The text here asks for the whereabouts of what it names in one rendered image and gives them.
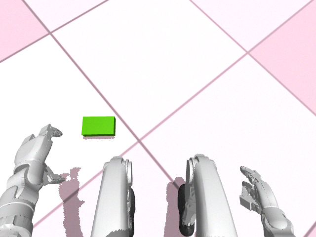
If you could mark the right robot foot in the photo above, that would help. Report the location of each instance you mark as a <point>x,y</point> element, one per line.
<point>185,230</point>

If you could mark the right robot hand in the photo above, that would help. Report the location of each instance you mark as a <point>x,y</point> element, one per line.
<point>261,195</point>

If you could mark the right robot arm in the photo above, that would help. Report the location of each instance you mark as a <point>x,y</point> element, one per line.
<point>275,223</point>

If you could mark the left robot arm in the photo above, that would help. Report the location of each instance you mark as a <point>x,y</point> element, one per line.
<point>17,203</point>

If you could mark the left robot hand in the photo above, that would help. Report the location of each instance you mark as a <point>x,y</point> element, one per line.
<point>37,149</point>

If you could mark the small box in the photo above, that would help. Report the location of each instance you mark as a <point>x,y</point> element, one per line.
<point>98,126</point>

